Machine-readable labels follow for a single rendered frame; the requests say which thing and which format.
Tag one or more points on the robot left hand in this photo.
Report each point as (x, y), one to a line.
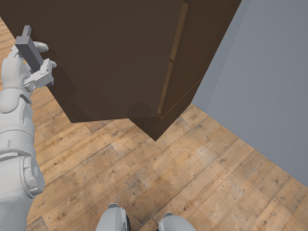
(17, 75)

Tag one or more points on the handle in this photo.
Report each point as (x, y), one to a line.
(29, 52)

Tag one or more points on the cupboard door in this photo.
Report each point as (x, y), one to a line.
(112, 56)

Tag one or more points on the robot left forearm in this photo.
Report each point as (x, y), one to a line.
(17, 130)

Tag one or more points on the left robot upper arm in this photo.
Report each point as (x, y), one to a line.
(20, 182)

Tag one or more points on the robot right shin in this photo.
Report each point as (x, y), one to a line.
(168, 214)

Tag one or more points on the robot left thigh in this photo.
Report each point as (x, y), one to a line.
(113, 219)

